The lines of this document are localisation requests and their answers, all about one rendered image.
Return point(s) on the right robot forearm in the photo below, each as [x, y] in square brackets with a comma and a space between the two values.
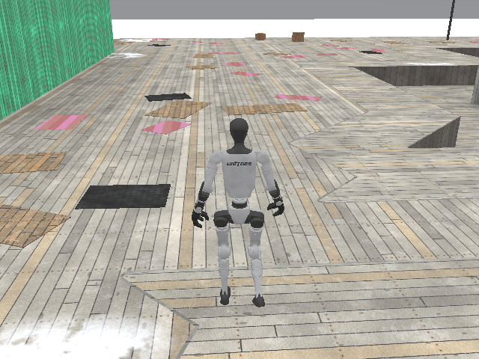
[276, 195]

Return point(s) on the robot left thigh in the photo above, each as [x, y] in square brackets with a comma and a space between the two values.
[221, 221]

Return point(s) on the right robot hand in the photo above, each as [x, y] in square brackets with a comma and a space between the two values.
[273, 206]

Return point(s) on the left robot hand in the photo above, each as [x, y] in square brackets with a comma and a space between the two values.
[197, 216]

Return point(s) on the robot left upper arm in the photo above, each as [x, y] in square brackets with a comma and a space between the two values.
[211, 170]

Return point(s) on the robot right shin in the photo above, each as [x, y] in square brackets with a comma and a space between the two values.
[257, 271]

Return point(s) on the robot right upper arm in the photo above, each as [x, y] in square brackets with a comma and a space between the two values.
[266, 168]

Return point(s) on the left robot forearm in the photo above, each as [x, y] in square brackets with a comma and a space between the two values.
[201, 200]

